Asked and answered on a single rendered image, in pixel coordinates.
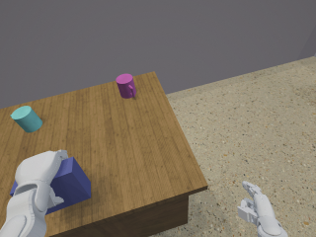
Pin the sponge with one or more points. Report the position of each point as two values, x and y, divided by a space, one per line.
69 183

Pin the robot right forearm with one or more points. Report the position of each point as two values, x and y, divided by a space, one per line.
268 226

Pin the robot right hand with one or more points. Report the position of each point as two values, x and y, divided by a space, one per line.
251 210

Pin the robot left hand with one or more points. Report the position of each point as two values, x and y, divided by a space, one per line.
42 167

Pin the robot left forearm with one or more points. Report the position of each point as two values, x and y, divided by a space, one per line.
26 210

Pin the table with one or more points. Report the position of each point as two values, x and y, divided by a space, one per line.
134 152

